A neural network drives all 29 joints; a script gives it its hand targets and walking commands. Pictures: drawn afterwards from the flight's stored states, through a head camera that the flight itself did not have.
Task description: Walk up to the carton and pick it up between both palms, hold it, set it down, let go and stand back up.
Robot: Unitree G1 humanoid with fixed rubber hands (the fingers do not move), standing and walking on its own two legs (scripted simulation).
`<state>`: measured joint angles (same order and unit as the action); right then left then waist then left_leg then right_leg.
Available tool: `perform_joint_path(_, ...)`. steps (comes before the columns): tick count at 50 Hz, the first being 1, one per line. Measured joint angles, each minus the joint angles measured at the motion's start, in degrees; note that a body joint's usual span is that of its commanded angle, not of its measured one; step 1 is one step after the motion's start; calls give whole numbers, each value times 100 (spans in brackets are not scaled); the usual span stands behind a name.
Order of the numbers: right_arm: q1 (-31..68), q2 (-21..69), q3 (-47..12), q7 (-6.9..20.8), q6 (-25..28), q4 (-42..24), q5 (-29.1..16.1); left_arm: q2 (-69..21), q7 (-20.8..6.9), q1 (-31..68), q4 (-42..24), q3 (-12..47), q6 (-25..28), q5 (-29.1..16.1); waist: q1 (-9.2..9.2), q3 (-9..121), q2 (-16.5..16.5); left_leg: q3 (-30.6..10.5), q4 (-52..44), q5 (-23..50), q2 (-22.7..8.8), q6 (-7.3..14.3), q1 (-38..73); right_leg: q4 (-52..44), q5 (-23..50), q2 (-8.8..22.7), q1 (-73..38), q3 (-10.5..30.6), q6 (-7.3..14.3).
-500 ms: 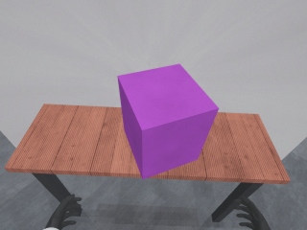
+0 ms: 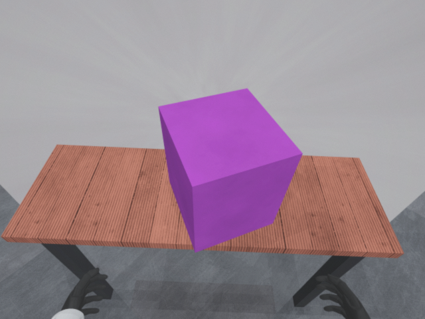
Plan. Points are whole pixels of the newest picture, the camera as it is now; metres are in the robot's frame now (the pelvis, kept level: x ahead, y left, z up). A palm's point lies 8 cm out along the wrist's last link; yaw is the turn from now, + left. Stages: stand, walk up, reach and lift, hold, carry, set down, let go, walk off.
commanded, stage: reach and lift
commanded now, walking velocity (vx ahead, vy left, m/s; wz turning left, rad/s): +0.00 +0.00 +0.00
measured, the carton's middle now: (221, 170) +0.42 -0.01 +0.03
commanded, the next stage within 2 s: none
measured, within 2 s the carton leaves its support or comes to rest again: neither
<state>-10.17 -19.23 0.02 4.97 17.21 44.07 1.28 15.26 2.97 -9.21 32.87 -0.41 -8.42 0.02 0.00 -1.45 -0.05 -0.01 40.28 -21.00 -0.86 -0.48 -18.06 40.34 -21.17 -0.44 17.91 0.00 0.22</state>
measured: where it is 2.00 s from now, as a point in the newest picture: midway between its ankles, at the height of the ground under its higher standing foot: outside the picture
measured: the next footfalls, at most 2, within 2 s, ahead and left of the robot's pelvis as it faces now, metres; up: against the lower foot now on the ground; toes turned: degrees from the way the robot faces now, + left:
none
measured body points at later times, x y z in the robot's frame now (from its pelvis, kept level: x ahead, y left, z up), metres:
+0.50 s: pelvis -0.01 -0.04 +0.02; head +0.00 -0.06 +0.46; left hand +0.18 +0.20 -0.04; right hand +0.16 -0.29 -0.06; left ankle +0.01 +0.12 -0.72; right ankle +0.00 -0.12 -0.72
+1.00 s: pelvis -0.01 -0.04 +0.02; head -0.01 -0.06 +0.47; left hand +0.21 +0.15 +0.00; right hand +0.18 -0.30 -0.02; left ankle +0.01 +0.12 -0.72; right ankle +0.00 -0.12 -0.72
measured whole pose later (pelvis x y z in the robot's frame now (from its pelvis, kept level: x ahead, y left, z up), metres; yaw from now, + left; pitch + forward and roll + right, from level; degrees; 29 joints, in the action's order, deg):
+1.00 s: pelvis -0.01 -0.04 +0.02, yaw +0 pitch +0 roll +3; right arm -10.2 -20.2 0.1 14.1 24.1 37.5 -12.6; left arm 3.2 14.2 -11.0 19.7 2.3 7.7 0.0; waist 0.0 0.9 -1.2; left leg 0.0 25.6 -11.8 -1.2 -2.0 -14.1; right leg 34.0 -16.2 -0.9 17.9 -0.1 3.0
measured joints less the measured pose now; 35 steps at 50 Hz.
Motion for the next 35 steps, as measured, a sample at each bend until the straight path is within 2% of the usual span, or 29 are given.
perform_joint_path(7, 0, 2, 1, 243, 272, 3, 0, -7, 184, -1, -208, 1, 161, 0, 0, 0, 0, 0, -415, 253, 1, -64, 81, -239, 158, 0, 1, -1, 58)
perform_joint_path(17, 0, 2, 2, 299, 530, 3, -35, -190, 275, -23, -211, 2, 871, 0, -1, 0, 0, 0, -1204, 742, 6, -132, 284, -597, 417, 0, 1, -4, 165)
perform_joint_path(26, 1, 2, 3, 346, 667, -15, -407, -391, 366, -124, -216, 1, 1493, 0, 0, 44, -1, 0, -1466, 909, -13, -132, 393, -637, 473, -24, -1, -9, 239)
perform_joint_path(35, 1, 2, 2, 548, 690, -306, -777, -648, 615, -177, -451, 1, 1658, -1, 0, 184, -27, 1, -1466, 919, -30, -132, 396, -637, 492, -42, -1, -9, 253)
